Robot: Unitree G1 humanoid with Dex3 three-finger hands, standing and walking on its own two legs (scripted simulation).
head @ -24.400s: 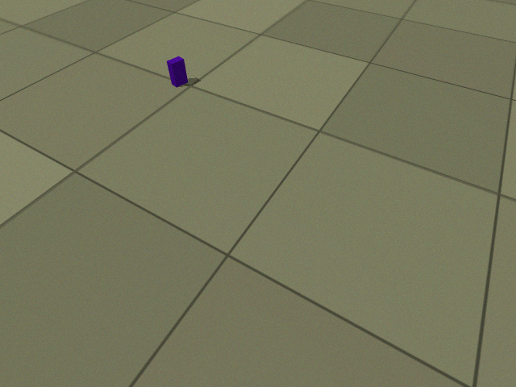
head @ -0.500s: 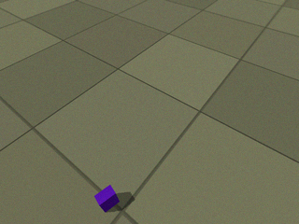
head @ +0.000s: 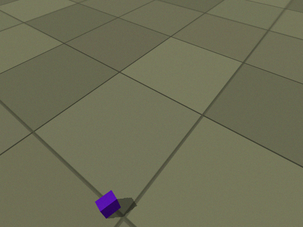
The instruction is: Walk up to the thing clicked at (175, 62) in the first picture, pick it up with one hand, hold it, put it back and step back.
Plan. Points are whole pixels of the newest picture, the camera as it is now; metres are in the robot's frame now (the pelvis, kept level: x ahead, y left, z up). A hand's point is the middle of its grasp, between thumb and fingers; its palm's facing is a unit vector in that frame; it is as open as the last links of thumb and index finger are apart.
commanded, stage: stand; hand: left
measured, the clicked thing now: (108, 204) +0.35 +0.27 -0.69
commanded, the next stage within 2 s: go down in 0.46 s
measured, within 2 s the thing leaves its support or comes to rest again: neither
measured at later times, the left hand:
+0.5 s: hand out of the picture +0.07 +0.25 -0.16, palm faces -0.03 -0.94 -0.34, open 7.4 cm
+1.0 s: hand out of the picture +0.14 +0.29 -0.19, palm faces +0.08 -0.93 -0.35, open 15.0 cm
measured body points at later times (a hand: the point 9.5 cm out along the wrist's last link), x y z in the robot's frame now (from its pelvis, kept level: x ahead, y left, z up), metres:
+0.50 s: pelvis +0.00 +0.00 +0.00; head +0.01 +0.00 +0.45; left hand +0.07 +0.30 -0.13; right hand +0.07 -0.30 -0.13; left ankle -0.01 +0.13 -0.75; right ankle -0.03 -0.12 -0.75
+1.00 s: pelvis -0.02 +0.01 -0.05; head +0.05 +0.02 +0.40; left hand +0.14 +0.34 -0.16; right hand +0.08 -0.26 -0.16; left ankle -0.01 +0.13 -0.75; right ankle -0.03 -0.12 -0.75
